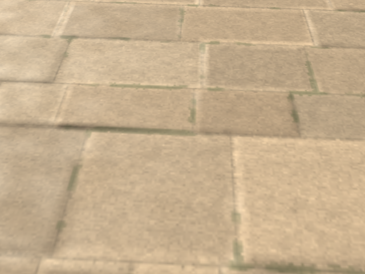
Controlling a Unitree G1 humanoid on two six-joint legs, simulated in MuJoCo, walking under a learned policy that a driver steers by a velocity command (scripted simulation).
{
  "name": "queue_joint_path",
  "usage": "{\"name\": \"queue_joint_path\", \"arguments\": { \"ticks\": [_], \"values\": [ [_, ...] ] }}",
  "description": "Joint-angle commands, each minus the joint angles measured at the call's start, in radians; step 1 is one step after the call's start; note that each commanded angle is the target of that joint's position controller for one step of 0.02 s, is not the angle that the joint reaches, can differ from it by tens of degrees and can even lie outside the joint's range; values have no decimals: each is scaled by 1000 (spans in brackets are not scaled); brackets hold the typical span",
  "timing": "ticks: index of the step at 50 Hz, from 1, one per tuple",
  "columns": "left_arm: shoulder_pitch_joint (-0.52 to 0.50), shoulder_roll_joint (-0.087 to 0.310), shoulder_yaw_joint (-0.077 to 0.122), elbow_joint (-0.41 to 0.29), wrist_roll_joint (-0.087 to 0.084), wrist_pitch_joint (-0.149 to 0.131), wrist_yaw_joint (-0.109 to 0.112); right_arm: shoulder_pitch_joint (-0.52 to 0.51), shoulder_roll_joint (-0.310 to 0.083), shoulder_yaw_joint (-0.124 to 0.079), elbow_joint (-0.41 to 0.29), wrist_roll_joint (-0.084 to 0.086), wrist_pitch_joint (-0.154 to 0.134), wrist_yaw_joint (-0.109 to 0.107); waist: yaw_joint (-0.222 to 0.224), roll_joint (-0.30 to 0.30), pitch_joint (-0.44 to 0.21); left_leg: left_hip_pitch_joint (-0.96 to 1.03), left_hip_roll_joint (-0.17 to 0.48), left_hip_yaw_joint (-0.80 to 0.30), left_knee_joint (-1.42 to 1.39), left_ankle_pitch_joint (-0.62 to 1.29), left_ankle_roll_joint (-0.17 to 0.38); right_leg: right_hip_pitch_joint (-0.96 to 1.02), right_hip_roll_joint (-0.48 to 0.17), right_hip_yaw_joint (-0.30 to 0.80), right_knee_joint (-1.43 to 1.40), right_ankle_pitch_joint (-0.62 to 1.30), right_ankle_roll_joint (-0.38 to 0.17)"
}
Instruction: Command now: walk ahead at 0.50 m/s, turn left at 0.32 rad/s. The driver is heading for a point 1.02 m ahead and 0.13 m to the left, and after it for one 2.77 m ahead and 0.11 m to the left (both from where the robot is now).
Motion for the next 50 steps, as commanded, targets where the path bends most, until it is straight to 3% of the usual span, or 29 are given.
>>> {"name": "queue_joint_path", "arguments": {
  "ticks": [1, 3, 6, 9, 12, 16, 19, 20, 21, 22, 23, 24, 25, 26, 27, 29, 31, 34, 38, 42, 44, 45, 46, 47, 48, 49, 50],
  "values": [
    [-57, 120, 18, -111, 8, -23, -10, 126, -120, -43, -6, 7, -5, -1, -34, 4, -43, 337, 311, -506, -295, 153, 194, -411, -123, 51, 122, 74, 24],
    [-36, 96, 9, -119, 16, 6, -14, 138, -114, -40, 15, 13, -16, -3, 1, 40, -52, 259, 255, -419, -319, 257, 170, -349, -143, 37, 36, 71, 53],
    [-87, 71, -2, -141, 18, 26, -18, 176, -141, -51, 31, 16, -22, -6, -2, 56, -45, 203, 214, -366, -352, 263, 172, -371, -155, 1, -69, 104, 91],
    [-241, 63, -8, -193, 13, 28, -20, 225, -145, -56, 42, 19, -17, -10, -44, 66, -7, 191, 181, -354, -373, 230, 140, -423, -163, -17, -240, 239, 120],
    [-345, 54, -15, -222, 6, 24, -24, 282, -151, -64, 54, 19, -13, -13, -89, 80, -19, 250, 165, -359, -334, 269, 102, -425, -145, -19, -377, 347, 126],
    [-444, 60, -20, -260, -5, 11, -25, 327, -156, -69, 54, 3, -5, -22, -125, 92, -27, 337, 185, -410, -256, 371, 94, -416, -110, -15, -487, 338, 113],
    [-376, 92, -10, -252, -11, -3, -19, 262, -175, -77, 30, -4, -3, -32, -72, 110, -41, 310, 201, -459, -186, 396, 56, -244, -85, 6, -594, 258, 81],
    [-289, 110, -2, -223, -12, -8, -13, 235, -182, -77, 24, -4, -6, -31, -34, 108, -73, 292, 190, -452, -124, 457, 39, -124, -65, -7, -627, 229, 63],
    [-173, 134, 11, -189, -5, -20, -2, 231, -170, -72, 29, 4, -13, -24, 22, 63, -132, 263, 141, -404, 24, 480, 15, 42, -82, -1, -690, 252, 33],
    [-30, 195, 29, -176, 16, -31, 15, 242, -115, -55, 13, 18, -23, -17, 76, -34, -259, 174, 90, -329, 262, 305, -11, 250, -266, 182, -723, 82, -22],
    [17, 279, 52, -173, 30, -16, 23, 349, -34, -37, -9, 39, -23, -18, 33, -237, -351, -110, -61, -194, 522, -277, -46, 468, -509, 616, -803, -42, -134],
    [-4, 237, 55, -157, 7, -2, 14, 368, -103, -42, 13, 4, -12, -24, 7, -188, -297, -225, -8, -179, 635, -353, -39, 400, -525, 775, -847, -133, -176],
    [-62, 147, 38, -166, -2, 0, 6, 301, -114, -45, 25, -9, -6, -20, -1, -55, -164, -239, 35, -191, 662, -259, -40, 280, -475, 632, -861, -129, -161],
    [-98, 97, 27, -160, -4, -5, 0, 226, -100, -40, 12, -14, -7, -12, -1, -7, -91, -227, 58, -182, 625, -199, -46, 183, -417, 490, -879, -12, -141],
    [-108, 82, 22, -149, -2, -10, -1, 190, -91, -39, 2, -16, -5, -4, -14, -39, -59, -211, 81, -174, 583, -176, -52, 130, -368, 386, -897, 101, -117],
    [-80, 79, 21, -115, -9, -25, -4, 186, -81, -35, 3, -28, 10, 9, -33, -96, -59, -167, 88, -161, 542, -163, -66, 87, -315, 270, -911, 298, -104],
    [-42, 86, 26, -89, -20, -41, -11, 166, -73, -31, -4, -30, 15, 14, -40, -89, -72, -177, 85, -152, 516, -145, -75, 96, -312, 222, -920, 409, -120],
    [-11, 96, 31, -59, -26, -43, -11, 49, -59, -19, -41, -34, 16, 21, -31, -77, -35, -249, 121, -117, 419, -61, -94, 96, -310, 167, -973, 408, -136],
    [41, 98, 33, -18, -28, -34, -16, -117, -22, 10, -88, -23, 8, 28, 8, -77, -5, -187, 143, -33, 185, 66, -105, 71, -271, 77, -987, 460, -117],
    [100, 128, 40, 22, -24, -25, -17, -188, -41, 13, -111, -14, 2, 19, 26, -78, -1, -106, 121, 1, 61, 57, -73, 126, -308, 76, -941, 534, -102],
    [102, 138, 43, 38, -22, -18, -12, -168, -53, 8, -108, -17, -3, 10, 7, -75, -3, -43, 101, 11, 10, 7, -46, 161, -326, 74, -881, 624, -91],
    [98, 143, 43, 45, -25, -14, -10, -105, -59, 2, -87, -23, -8, 3, -27, -63, -28, 51, 75, 22, -40, 0, -30, 166, -315, 55, -798, 733, -77],
    [105, 133, 39, 53, -29, -10, -9, 18, -80, -10, -41, -33, -18, -6, -78, -22, -92, 221, 56, 23, -98, 11, -7, 137, -273, 9, -635, 800, -58],
    [96, 101, 27, 33, -34, -12, -9, 186, -137, -29, -2, -52, -28, -19, -148, 41, -199, 468, 192, -127, -117, -57, 37, -18, -226, -18, -402, 622, -35],
    [159, -15, -1, -10, -53, -14, -11, 281, -246, -56, 3, -65, -26, -29, -143, 258, -321, 743, 505, -555, -185, -127, 138, -352, -78, -102, -47, 32, 11],
    [135, 100, 32, 11, -27, -3, 0, 276, -217, -58, 12, -17, -11, -28, -149, 179, -305, 653, 533, -698, -274, -170, 167, -445, -60, -2, 79, -133, -1],
    [73, 106, 40, 1, -23, 1, -2, 178, -157, -40, 5, -8, -9, -26, -101, 115, -148, 521, 480, -536, -294, -185, 138, -472, -115, 38, 92, -59, -12]
  ]
}}
Velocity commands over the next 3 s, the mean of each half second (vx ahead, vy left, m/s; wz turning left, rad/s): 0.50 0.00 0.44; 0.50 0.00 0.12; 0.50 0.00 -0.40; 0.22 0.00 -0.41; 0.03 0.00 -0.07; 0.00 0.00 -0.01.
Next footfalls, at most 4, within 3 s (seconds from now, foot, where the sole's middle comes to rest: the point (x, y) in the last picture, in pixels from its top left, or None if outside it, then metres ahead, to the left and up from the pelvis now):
0.44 right None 0.42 -0.08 -0.76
0.94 left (140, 239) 0.58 0.19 -0.76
1.48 right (176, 169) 0.90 0.08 -0.76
2.00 left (147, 135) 1.08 0.21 -0.76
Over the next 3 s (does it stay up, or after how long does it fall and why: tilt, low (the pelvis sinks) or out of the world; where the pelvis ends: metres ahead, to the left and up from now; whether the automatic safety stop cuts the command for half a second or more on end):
stays up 0.98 0.12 0.02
